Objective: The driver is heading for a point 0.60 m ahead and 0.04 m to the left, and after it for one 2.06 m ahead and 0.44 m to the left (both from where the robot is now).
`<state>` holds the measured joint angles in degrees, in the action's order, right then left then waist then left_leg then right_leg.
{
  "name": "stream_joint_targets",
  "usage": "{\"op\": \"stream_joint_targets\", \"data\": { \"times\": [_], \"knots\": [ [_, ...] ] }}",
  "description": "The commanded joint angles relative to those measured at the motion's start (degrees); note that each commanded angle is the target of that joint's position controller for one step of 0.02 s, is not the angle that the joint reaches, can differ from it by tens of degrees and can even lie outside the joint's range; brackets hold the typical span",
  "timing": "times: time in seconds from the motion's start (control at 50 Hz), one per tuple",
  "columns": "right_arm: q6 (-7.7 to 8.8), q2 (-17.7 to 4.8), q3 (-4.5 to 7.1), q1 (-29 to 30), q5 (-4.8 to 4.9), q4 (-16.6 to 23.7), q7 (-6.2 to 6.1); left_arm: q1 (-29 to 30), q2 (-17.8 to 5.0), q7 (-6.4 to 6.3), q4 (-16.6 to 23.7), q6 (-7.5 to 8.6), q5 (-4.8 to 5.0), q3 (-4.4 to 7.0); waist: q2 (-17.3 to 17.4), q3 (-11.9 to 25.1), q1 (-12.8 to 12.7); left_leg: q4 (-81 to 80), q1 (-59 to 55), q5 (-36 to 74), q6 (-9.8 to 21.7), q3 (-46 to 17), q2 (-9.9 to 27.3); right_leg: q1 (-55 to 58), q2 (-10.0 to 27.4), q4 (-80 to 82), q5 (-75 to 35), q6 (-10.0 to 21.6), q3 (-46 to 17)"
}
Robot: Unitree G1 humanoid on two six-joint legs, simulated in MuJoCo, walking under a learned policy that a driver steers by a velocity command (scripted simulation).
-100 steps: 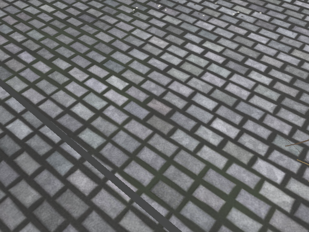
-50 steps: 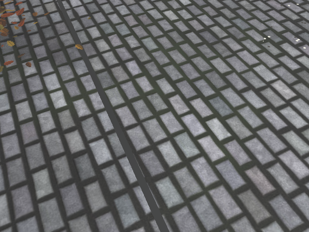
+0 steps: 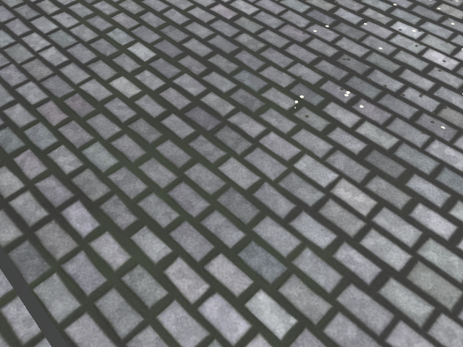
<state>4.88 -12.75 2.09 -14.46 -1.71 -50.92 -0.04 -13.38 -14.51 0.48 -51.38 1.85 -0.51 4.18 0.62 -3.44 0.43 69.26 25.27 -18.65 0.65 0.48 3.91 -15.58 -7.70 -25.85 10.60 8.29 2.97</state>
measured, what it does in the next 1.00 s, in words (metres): walks ahead: left foot, then right foot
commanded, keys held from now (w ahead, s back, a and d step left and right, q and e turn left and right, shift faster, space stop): w+e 0.04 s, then w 0.60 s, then w+q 0.36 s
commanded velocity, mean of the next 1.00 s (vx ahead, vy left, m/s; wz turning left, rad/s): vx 0.50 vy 0.00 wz -0.05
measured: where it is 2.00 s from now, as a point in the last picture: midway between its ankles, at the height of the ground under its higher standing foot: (208, 186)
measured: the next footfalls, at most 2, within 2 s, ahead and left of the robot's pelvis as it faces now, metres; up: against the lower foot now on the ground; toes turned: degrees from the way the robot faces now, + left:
left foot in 0.40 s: +0.40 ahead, +0.11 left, +0.00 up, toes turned -5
right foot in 0.92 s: +0.65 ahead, -0.11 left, +0.00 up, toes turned -2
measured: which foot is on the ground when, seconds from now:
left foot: up 0.00-0.38, down 0.40-0.92, up 0.94-1.00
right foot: down 0.00-0.40, up 0.42-0.90, down 0.92-1.00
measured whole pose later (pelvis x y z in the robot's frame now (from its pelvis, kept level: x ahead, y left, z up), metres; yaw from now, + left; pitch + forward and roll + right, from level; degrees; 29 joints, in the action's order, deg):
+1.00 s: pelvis +0.53 -0.02 +0.00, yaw +1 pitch +1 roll +1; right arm 3.1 -13.7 3.2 -23.8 -0.1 -55.2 0.0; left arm -3.8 -12.4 -0.1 -45.5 4.7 -2.4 1.3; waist 1.1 -2.5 3.7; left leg 56.1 14.1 -24.4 4.8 -2.0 -2.5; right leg -22.1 0.3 -30.9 9.9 2.9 4.1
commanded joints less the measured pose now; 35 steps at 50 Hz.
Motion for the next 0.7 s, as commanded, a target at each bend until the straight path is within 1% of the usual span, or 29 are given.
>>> {"op": "stream_joint_targets", "data": {
  "times": [0.02, 0.04, 0.06, 0.1, 0.14, 0.18, 0.24, 0.28, 0.3, 0.32, 0.34, 0.36, 0.38, 0.4, 0.42, 0.44, 0.46, 0.48, 0.5, 0.52, 0.54, 0.58, 0.62, 0.66, 0.7],
  "knots": [
    [-1.8, -4.6, 1.06, -3.4, -1.3, 3.3, 0.41, -3.0, -6.2, -0.35, 2.2, 1.88, 0.72, 1.24, 0.2, 3.2, 1.5, -4.5, 7.3, 1.4, -1.9, -1.6, 2.3, 6.4, 15.9, 13.3, -20.1, 9.2, -18.5],
    [-2.29, -4.5, 1.03, -2.0, -1.26, 4.0, 0.56, -3.9, -7.2, -0.31, 2.0, 2.11, 0.73, 1.44, -0.4, 2.9, 1.4, -6.8, 7.9, 3.0, -2.5, -1.1, 2.2, 5.6, 15.1, 13.8, -20.0, 8.9, -17.7],
    [-2.55, -4.4, 0.98, 0.0, -1.19, 4.8, 0.72, -4.9, -7.6, -0.32, 1.8, 2.21, 0.66, 1.5, -1.1, 2.2, 1.0, -9.3, 9.2, 5.5, -3.0, -0.5, 2.3, 5.4, 14.6, 14.6, -19.8, 8.3, -16.9],
    [-2.68, -4.5, 0.9, 5.0, -0.99, 6.5, 0.92, -7.7, -7.2, -0.25, 1.1, 2.25, 0.65, 1.26, -2.3, 0.8, -0.7, -15.5, 11.6, 11.1, -3.3, 0.3, 2.6, 6.4, 13.7, 15.4, -20.6, 6.5, -16.0],
    [-2.64, -4.3, 0.66, 8.9, -0.76, 7.6, 1.19, -10.3, -6.5, -0.22, 0.3, 2.33, 0.66, 0.94, -3.2, 0.8, -2.5, -21.0, 12.3, 16.2, -2.9, 0.7, 2.1, 9.0, 13.2, 15.1, -23.1, 4.3, -15.2],
    [-2.52, -4.2, 0.39, 12.2, -0.45, 8.6, 1.48, -12.8, -6.4, -0.41, -0.5, 2.47, 0.54, 0.68, -3.8, 0.9, -4.0, -25.3, 12.8, 19.4, -2.2, 1.0, 1.5, 12.5, 13.5, 14.6, -25.2, 2.9, -14.9],
    [-2.18, -4.4, 0.0, 17.4, -0.08, 10.2, 1.74, -15.3, -6.5, -0.9, -1.3, 2.52, 0.0, 0.3, -4.0, -0.1, -5.8, -30.6, 13.7, 20.2, -1.0, 1.7, 0.1, 17.5, 14.7, 13.7, -27.0, 2.7, -15.3],
    [-1.79, -4.8, -0.11, 19.8, 0.1, 11.4, 1.88, -16.2, -6.9, -1.29, -1.8, 2.51, -0.5, 0.15, -4.3, -0.9, -6.2, -33.6, 13.2, 18.4, 0.2, 2.0, -0.9, 20.4, 16.3, 12.7, -28.9, 3.2, -16.0],
    [-1.58, -5.2, -0.04, 19.7, 0.16, 11.7, 1.9, -15.9, -7.4, -1.52, -1.9, 2.56, -0.68, 0.16, -4.5, -1.2, -5.6, -35.0, 12.1, 16.8, 1.1, 1.8, -1.3, 21.4, 17.2, 12.0, -30.8, 3.2, -16.3],
    [-1.35, -5.6, 0.1, 18.1, 0.22, 11.5, 1.84, -14.9, -7.9, -1.72, -1.9, 2.63, -0.8, 0.19, -4.7, -1.1, -4.3, -36.7, 9.2, 14.8, 2.1, 1.8, -2.0, 21.6, 17.7, 10.7, -34.1, 2.7, -15.9],
    [-1.12, -6.3, 0.41, 14.5, 0.28, 10.5, 1.58, -13.3, -8.3, -1.84, -1.8, 2.78, -0.82, 0.19, -5.0, -0.1, -2.3, -38.4, 3.6, 12.4, 3.2, 2.1, -3.5, 20.9, 17.6, 8.0, -40.8, 1.8, -15.0],
    [-0.87, -7.3, 0.97, 9.1, 0.39, 8.8, 1.06, -12.6, -8.9, -1.77, -1.9, 2.93, -0.96, 0.26, -5.2, 2.6, -0.1, -39.5, -3.6, 10.2, 4.3, 2.8, -5.5, 20.4, 16.9, 2.5, -48.1, 1.0, -14.2],
    [-0.41, -8.4, 1.62, 0.3, 0.28, 6.0, 0.38, -11.7, -8.9, -1.46, -2.0, 3.01, -0.89, 0.17, -3.4, 7.1, 4.1, -43.0, -14.4, 12.0, 5.8, 3.1, -6.1, 18.2, 14.7, -7.4, -48.6, 0.1, -12.1],
    [0.05, -11.5, 2.57, -9.2, -0.93, 4.2, -0.51, -11.8, -7.3, -1.17, -0.9, 3.34, -0.46, -0.43, 0.1, 13.6, 7.6, -43.4, -28.9, 7.7, 8.6, -6.4, 2.9, 8.5, 12.3, -21.6, -34.2, -0.6, -10.6],
    [-0.25, -17.7, 4.33, -14.0, -1.92, 3.5, -0.48, -19.5, -2.0, -0.76, -0.6, 3.25, 2.0, -1.38, 13.5, 21.7, 5.4, -46.6, -44.7, 3.4, 17.4, -33.7, 19.1, -10.4, 1.6, -44.5, 2.3, -3.8, -5.2],
    [-1.01, -13.4, 3.6, -10.3, 0.05, 3.1, 0.33, -17.4, -6.9, -1.04, -1.3, 3.09, 0.01, -0.45, 7.5, 18.2, 4.1, -52.9, -40.1, 0.6, 17.3, -41.9, 19.1, -17.3, 2.0, -49.2, 17.3, -2.7, -9.0],
    [-1.1, -10.0, 2.74, -4.2, 0.86, 4.1, 0.56, -12.3, -7.0, -0.83, -0.1, 2.95, -0.53, -0.2, 3.4, 8.5, 2.0, -53.9, -30.8, -1.6, 16.0, -32.5, 17.1, -19.1, 5.4, -49.0, 12.3, -2.6, -9.4],
    [-0.82, -7.1, 2.01, -0.8, 0.7, 4.3, 0.83, -9.1, -5.9, -0.42, 0.6, 3.05, -0.71, -0.6, 0.4, 4.5, 1.1, -56.0, -24.2, 2.3, 14.6, -26.0, 14.4, -18.3, 7.5, -45.9, 8.8, -2.7, -8.9],
    [-0.49, -5.9, 1.56, -0.2, 0.6, 3.7, 0.74, -8.0, -5.1, -0.07, 0.9, 2.63, -0.97, -0.65, 1.3, 2.4, 0.0, -57.4, -20.3, 6.5, 12.9, -20.8, 11.7, -16.9, 9.2, -43.1, 7.6, -2.9, -8.1],
    [-0.2, -4.9, 1.12, -0.4, 0.77, 2.7, 0.58, -8.7, -4.4, 0.31, 0.8, 1.95, -1.63, -0.84, 2.8, 1.7, -1.4, -58.7, -17.1, 9.9, 11.5, -16.8, 9.5, -14.6, 10.2, -40.8, 6.8, -3.5, -7.5],
    [0.25, -4.8, 1.02, -1.4, 0.83, 1.9, 0.59, -9.4, -3.4, 0.67, 0.4, 1.37, -1.85, -1.05, 3.8, 2.1, -1.9, -59.3, -16.0, 13.5, 11.4, -14.6, 8.6, -13.1, 10.4, -39.8, 6.2, -4.1, -6.6],
    [1.02, -5.8, 1.28, -3.9, 1.24, 0.3, 0.74, -8.2, -2.6, 1.11, 0.8, 0.79, -1.94, -1.28, 3.5, 1.9, -2.3, -60.6, -15.8, 18.1, 12.0, -11.7, 7.9, -14.6, 11.3, -37.7, 4.5, -5.1, -5.1],
    [1.18, -6.6, 1.49, -5.7, 1.3, -0.8, 0.78, -3.3, -2.5, 1.36, 2.4, 0.54, -1.86, -1.51, 3.1, 0.4, -1.7, -62.7, -16.3, 18.1, 12.2, -9.6, 7.4, -18.6, 12.8, -33.8, 0.7, -6.1, -3.8],
    [1.0, -6.2, 1.33, -8.0, 1.46, -1.9, 0.81, 2.6, -2.3, 1.42, 4.4, 0.57, -1.77, -1.77, 2.8, -1.1, -0.5, -63.5, -17.1, 19.7, 12.0, -8.3, 6.1, -21.2, 13.7, -27.5, -3.3, -7.3, -2.5],
    [0.84, -6.2, 1.27, -9.9, 1.63, -2.8, 0.78, 7.4, -1.5, 1.49, 6.0, 0.76, -1.56, -2.27, 2.7, -1.5, 0.6, -62.9, -17.3, 22.2, 11.4, -7.3, 4.8, -20.1, 13.0, -20.1, -7.2, -8.2, -1.3]
  ]
}}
